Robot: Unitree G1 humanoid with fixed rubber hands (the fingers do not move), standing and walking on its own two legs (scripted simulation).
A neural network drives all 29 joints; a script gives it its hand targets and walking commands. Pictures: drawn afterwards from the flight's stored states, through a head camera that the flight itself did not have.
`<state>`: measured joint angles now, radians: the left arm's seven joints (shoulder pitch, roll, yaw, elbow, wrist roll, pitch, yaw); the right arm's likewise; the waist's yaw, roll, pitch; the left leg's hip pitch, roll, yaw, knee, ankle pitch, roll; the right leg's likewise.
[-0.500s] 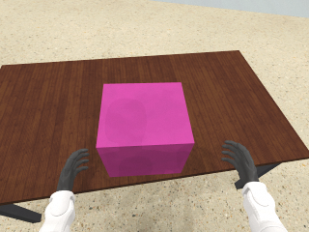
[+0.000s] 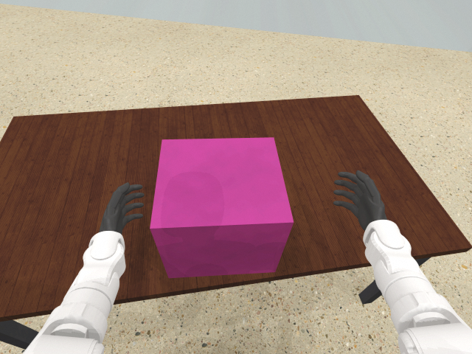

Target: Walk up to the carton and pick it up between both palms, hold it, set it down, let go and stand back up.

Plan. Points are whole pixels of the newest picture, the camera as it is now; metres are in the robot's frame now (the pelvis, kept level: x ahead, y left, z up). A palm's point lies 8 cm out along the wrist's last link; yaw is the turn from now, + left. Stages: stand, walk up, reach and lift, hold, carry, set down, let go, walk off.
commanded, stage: reach and lift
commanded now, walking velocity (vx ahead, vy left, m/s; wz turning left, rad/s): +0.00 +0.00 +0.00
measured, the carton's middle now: (220, 208) +0.45 +0.04 -0.08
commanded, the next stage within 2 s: none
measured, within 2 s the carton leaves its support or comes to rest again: neither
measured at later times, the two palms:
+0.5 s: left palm (130, 189) +0.41 +0.21 +0.03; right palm (355, 169) +0.43 -0.22 +0.07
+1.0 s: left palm (133, 208) +0.40 +0.22 -0.02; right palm (340, 189) +0.43 -0.21 +0.01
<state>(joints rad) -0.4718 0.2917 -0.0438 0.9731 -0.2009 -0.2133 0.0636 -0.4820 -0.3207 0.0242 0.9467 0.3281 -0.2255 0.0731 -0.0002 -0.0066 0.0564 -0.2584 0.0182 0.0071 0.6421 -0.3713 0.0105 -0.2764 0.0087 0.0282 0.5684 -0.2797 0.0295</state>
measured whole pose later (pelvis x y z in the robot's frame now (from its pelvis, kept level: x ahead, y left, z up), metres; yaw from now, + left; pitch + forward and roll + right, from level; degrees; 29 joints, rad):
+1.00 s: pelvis -0.01 -0.02 -0.02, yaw +0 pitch +22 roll +0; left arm -0.90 0.32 -0.04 1.53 -0.31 -0.43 0.01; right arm -0.88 -0.29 0.18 1.24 0.41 -0.29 -0.01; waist 0.00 -0.01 -0.14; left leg -0.78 0.02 0.01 0.73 -0.34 -0.01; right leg -0.82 0.01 0.03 0.71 -0.28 0.01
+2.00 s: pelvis -0.02 -0.02 -0.07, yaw +1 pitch +34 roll +1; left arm -1.01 0.33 -0.02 1.56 -0.39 -0.51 0.00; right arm -0.95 -0.14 0.18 1.24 0.35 -0.43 -0.11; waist 0.00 -0.03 -0.25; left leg -1.15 0.00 0.01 0.98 -0.42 -0.02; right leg -1.20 0.00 0.03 0.98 -0.36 0.01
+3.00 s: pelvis -0.03 -0.02 -0.07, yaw +1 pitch +33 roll +1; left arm -1.07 0.31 0.03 1.69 -0.29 -0.61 -0.04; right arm -0.98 -0.04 -0.24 1.31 -0.02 -0.46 -0.11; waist 0.00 -0.01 -0.25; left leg -1.15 0.00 0.01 0.98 -0.40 -0.02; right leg -1.20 0.00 0.03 0.97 -0.35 0.01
